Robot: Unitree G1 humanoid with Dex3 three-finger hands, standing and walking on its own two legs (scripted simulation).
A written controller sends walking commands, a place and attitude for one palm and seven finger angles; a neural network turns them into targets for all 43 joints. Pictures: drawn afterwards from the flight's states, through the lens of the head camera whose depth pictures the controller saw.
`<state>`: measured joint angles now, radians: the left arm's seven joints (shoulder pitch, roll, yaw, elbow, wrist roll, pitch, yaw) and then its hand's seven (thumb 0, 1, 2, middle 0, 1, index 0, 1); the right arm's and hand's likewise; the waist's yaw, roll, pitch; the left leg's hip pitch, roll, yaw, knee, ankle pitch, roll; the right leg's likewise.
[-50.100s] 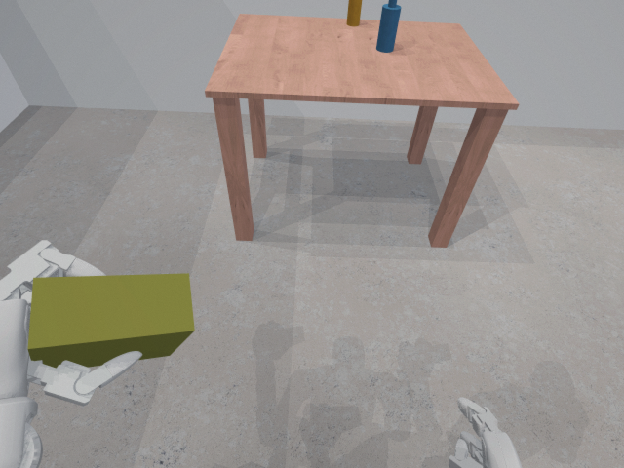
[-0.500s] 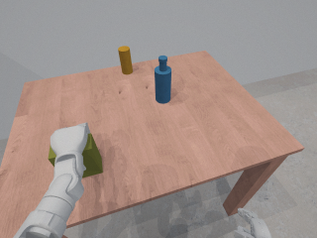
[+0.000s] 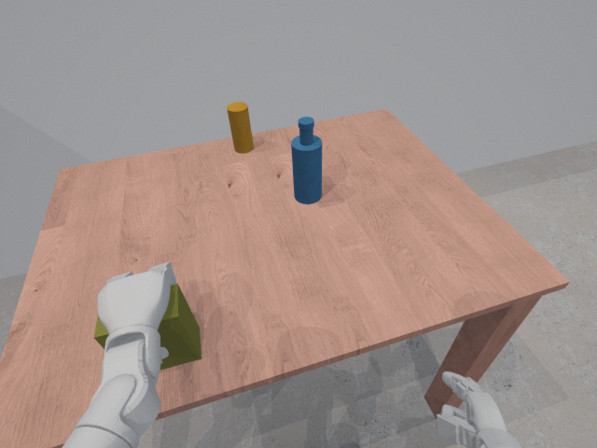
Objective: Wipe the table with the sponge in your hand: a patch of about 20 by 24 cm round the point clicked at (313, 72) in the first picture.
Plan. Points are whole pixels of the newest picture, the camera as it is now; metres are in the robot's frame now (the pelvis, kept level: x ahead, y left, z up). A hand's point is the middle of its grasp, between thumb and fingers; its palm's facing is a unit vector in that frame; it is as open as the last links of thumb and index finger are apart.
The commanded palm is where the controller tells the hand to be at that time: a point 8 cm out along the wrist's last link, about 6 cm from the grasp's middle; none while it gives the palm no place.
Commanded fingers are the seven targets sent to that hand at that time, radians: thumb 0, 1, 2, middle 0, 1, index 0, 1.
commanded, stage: wipe back along the first lane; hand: left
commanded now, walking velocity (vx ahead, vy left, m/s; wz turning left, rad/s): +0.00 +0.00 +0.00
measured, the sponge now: (158, 339) +0.27 +0.26 -0.03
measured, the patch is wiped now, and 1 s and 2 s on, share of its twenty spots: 1.00 1.00 1.00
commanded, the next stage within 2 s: lift the sponge slowly off the table in 0.14 s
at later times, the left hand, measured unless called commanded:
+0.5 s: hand (147, 337) +0.25 +0.25 +0.03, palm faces +0.01 -0.11 -0.99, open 10.2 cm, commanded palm +0.21 +0.24 +0.08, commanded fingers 0.00 0.10 1.30 -1.20 -1.60 -1.20 -1.60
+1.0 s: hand (147, 338) +0.24 +0.24 +0.04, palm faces -0.02 -0.13 -0.99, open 10.1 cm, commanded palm +0.22 +0.24 +0.11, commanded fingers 0.00 0.10 1.30 -1.20 -1.60 -1.20 -1.60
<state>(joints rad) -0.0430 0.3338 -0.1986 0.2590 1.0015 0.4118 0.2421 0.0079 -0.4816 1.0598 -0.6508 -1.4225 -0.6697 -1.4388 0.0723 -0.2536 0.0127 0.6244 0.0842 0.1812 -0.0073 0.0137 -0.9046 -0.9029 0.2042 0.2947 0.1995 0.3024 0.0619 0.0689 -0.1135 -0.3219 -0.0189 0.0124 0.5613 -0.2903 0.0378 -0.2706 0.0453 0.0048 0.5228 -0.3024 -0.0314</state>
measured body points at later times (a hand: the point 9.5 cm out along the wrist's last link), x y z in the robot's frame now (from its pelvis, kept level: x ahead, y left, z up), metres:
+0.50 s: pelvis -0.01 +0.00 +0.00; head -0.03 -0.03 +0.45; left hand +0.24 +0.25 +0.08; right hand +0.22 -0.22 -0.08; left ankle +0.00 +0.09 -0.73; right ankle -0.02 -0.11 -0.73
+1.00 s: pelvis -0.02 -0.01 +0.01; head -0.04 -0.04 +0.45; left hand +0.24 +0.24 +0.09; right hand +0.22 -0.21 -0.07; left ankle +0.00 +0.09 -0.73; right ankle -0.02 -0.11 -0.73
